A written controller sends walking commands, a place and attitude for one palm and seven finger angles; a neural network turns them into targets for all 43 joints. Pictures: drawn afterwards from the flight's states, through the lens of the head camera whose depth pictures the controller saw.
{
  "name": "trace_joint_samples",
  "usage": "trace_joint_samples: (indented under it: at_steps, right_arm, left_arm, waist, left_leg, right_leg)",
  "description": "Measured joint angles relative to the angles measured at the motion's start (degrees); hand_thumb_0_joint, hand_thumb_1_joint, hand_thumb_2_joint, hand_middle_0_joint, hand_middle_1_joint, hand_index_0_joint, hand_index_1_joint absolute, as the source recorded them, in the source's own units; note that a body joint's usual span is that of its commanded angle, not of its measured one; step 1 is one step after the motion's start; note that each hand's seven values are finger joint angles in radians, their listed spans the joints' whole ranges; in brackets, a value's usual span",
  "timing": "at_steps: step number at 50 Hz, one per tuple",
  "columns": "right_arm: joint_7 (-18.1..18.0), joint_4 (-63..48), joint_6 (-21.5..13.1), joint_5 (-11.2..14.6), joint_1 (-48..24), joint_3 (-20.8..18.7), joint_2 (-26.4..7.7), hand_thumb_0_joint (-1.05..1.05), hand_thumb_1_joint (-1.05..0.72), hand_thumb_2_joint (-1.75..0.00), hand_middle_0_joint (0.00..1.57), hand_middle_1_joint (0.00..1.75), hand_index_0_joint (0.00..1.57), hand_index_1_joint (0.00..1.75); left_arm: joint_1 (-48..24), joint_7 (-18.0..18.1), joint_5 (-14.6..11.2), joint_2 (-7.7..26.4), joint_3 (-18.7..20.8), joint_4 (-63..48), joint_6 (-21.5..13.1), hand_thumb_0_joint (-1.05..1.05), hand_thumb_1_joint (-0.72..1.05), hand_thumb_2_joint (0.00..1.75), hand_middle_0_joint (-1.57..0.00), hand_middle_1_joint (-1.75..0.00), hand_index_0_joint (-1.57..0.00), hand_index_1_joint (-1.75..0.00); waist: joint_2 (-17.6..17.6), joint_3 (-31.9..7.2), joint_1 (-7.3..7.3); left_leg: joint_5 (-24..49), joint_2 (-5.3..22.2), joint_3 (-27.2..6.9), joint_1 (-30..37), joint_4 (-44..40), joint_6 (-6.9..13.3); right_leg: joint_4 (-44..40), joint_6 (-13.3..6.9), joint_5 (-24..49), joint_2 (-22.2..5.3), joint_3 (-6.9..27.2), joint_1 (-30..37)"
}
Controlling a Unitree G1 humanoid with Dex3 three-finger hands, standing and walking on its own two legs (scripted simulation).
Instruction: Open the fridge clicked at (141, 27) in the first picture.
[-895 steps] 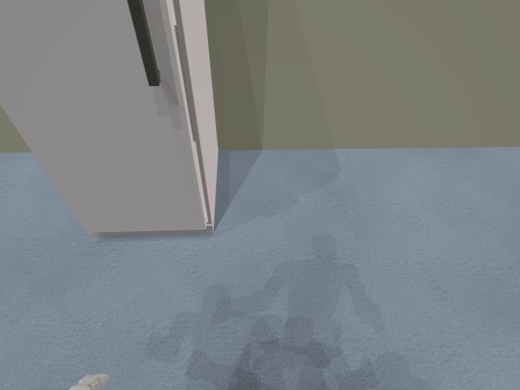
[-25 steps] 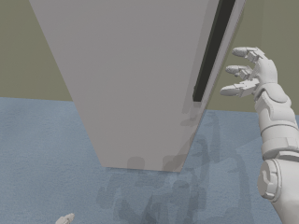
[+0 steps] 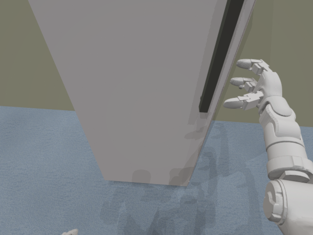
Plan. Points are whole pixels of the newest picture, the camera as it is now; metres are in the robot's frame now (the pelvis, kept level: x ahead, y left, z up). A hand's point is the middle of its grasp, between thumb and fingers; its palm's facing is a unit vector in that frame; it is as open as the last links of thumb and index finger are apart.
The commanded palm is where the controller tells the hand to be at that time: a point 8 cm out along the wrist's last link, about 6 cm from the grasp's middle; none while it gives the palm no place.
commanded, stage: move the hooked fingers beside the handle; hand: right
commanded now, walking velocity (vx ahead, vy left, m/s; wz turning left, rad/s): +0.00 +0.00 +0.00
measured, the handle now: (219, 46) +0.51 -0.08 +0.25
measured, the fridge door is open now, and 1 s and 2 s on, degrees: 0 0 0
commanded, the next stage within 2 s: feel for the door with the fingertips in 1.04 s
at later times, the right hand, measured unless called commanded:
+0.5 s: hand (239, 82) +0.47 -0.15 +0.18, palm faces +0.01 +1.00 +0.00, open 13.9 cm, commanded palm +0.44 -0.20 +0.19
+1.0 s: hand (243, 86) +0.44 -0.15 +0.19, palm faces -0.02 +1.00 +0.01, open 14.0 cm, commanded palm +0.43 -0.20 +0.19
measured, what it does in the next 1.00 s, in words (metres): stands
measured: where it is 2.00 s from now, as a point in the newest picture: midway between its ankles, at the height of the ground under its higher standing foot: outside the picture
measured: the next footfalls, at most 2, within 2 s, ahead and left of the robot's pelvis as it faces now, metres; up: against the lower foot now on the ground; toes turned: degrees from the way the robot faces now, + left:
none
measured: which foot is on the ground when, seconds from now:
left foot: down 0.00-1.00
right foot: down 0.00-1.00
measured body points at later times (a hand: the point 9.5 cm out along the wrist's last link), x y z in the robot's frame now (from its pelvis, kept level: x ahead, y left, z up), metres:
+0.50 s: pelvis -0.01 +0.01 +0.00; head +0.02 +0.02 +0.45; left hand +0.05 +0.28 -0.12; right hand +0.46 -0.20 +0.18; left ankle +0.00 +0.10 -0.73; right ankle -0.01 -0.08 -0.73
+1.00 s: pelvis -0.01 +0.01 +0.00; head +0.00 +0.01 +0.45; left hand +0.11 +0.26 -0.11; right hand +0.44 -0.21 +0.19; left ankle +0.00 +0.10 -0.73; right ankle -0.01 -0.08 -0.73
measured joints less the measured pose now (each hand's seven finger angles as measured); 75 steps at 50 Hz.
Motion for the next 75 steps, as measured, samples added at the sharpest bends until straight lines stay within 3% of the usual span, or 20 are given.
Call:
trace_joint_samples:
  at_steps: [5,10,20,26,30,38,43,52,61,68,75]
  right_arm:
    - [-0.5,0.2,0.3,0.0,-1.4,0.7,0.3,-0.01,0.50,-0.30,0.30,1.20,0.30,1.20]
    - [-0.2,5.3,0.6,-0.4,-5.7,0.3,-1.6,-0.01,0.50,-0.30,0.30,1.20,0.30,1.20]
    - [2.1,13.0,-2.4,0.2,-10.2,-0.6,-3.2,-0.01,0.50,-0.30,0.30,1.20,0.30,1.20]
    - [1.5,11.1,-5.0,-1.1,-7.3,-2.3,-4.2,-0.01,0.50,-0.30,0.30,1.20,0.30,1.20]
    - [2.3,6.6,-5.5,-0.5,-3.4,-3.4,-3.8,-0.01,0.49,-0.30,0.30,1.20,0.30,1.20]
    - [2.6,3.4,-0.4,0.3,-0.8,-2.7,-3.4,-0.01,0.50,-0.30,0.30,1.20,0.30,1.20]
    - [1.8,-0.8,-0.4,0.6,0.8,-0.7,-2.2,-0.01,0.50,-0.30,0.30,1.20,0.30,1.20]
    - [0.6,3.8,1.7,0.6,-4.5,1.7,-0.3,-0.01,0.50,-0.30,0.30,1.20,0.30,1.20]
    - [0.3,5.3,-2.1,0.3,-5.7,1.5,-0.4,-0.01,0.50,-0.30,0.30,1.20,0.30,1.20]
    - [-0.4,6.4,-0.4,0.5,-6.1,1.7,0.8,-0.01,0.50,-0.30,0.30,1.20,0.30,1.20]
    - [-2.8,2.1,-1.9,0.2,-3.5,2.6,3.1,-0.01,0.50,-0.30,0.30,1.20,0.30,1.20]
  left_arm:
    - [-2.3,0.5,0.0,0.0,-0.4,0.1,-0.1,0.01,0.91,0.90,-0.20,-0.30,-0.20,-0.29]
    - [-4.0,0.9,0.1,0.1,-0.9,0.0,-0.3,0.01,0.91,0.90,-0.20,-0.30,-0.20,-0.29]
    - [-2.3,0.5,0.3,1.1,-0.7,0.8,-0.9,0.01,0.91,0.90,-0.20,-0.30,-0.20,-0.29]
    - [0.1,0.0,0.4,1.4,0.0,0.5,-0.7,0.01,0.91,0.90,-0.20,-0.30,-0.20,-0.29]
    - [1.5,0.0,0.1,1.5,0.3,0.5,-0.3,0.01,0.91,0.90,-0.20,-0.30,-0.20,-0.29]
    - [0.8,0.5,-0.4,1.2,0.1,0.2,0.6,0.01,0.91,0.90,-0.20,-0.30,-0.20,-0.29]
    - [-0.9,0.7,-0.4,1.0,0.2,-0.7,0.2,0.01,0.91,0.90,-0.20,-0.30,-0.20,-0.29]
    - [-4.7,0.7,-0.3,0.2,-1.0,-0.6,0.0,0.01,0.91,0.90,-0.20,-0.30,-0.20,-0.29]
    - [-3.1,0.2,0.1,-0.3,-1.1,-0.6,-0.5,0.01,0.91,0.90,-0.20,-0.30,-0.20,-0.29]
    - [-0.9,0.0,0.0,0.0,-0.7,1.0,-0.1,0.01,0.91,0.90,-0.20,-0.30,-0.20,-0.29]
    - [0.1,-0.3,0.3,0.2,0.0,1.6,-0.6,0.01,0.91,0.90,-0.20,-0.30,-0.20,-0.29]
  waist:
    - [0.3,0.8,-0.43]
    - [0.7,1.0,0.05]
    - [0.4,0.7,0.82]
    - [0.3,0.6,1.55]
    - [0.0,0.1,1.32]
    - [0.0,-0.4,0.70]
    - [-0.2,0.1,-0.26]
    - [0.4,0.2,-0.62]
    - [0.4,0.2,-0.24]
    - [0.3,0.1,0.27]
    - [0.0,0.3,0.44]
  left_leg:
    - [0.2,0.0,0.7,0.2,0.0,0.3]
    - [0.5,0.0,1.3,-0.7,0.3,0.6]
    - [0.0,-0.2,1.6,-3.3,1.7,0.9]
    - [-0.3,-0.6,0.7,-3.9,2.3,1.0]
    - [-0.4,-0.9,0.0,-3.0,1.8,1.0]
    - [-0.3,-1.0,0.1,-0.9,0.7,0.9]
    - [-0.1,-0.6,0.4,-0.2,0.4,0.7]
    - [-0.2,0.3,1.5,-0.6,0.9,0.3]
    - [-0.2,0.4,0.9,-1.8,1.6,0.1]
    - [-0.3,0.3,0.9,-1.7,1.5,0.1]
    - [-0.1,0.0,0.3,-1.4,1.1,0.2]
  right_leg:
    - [0.1,0.2,0.4,0.0,0.7,-0.1]
    - [0.3,0.5,0.9,-0.1,1.3,-1.1]
    - [1.5,0.9,0.7,-0.2,1.5,-3.5]
    - [1.9,1.0,0.0,-0.7,0.6,-3.8]
    - [1.5,0.9,-0.4,-1.0,-0.1,-2.6]
    - [1.0,0.8,-0.6,-1.0,0.1,-0.9]
    - [0.8,0.6,-0.3,-0.6,0.4,-0.4]
    - [1.1,0.2,0.3,0.3,1.5,-1.1]
    - [1.1,0.1,0.4,0.4,0.8,-1.8]
    - [1.3,0.1,0.2,0.3,0.8,-1.9]
    - [0.8,0.2,0.2,0.0,0.3,-1.2]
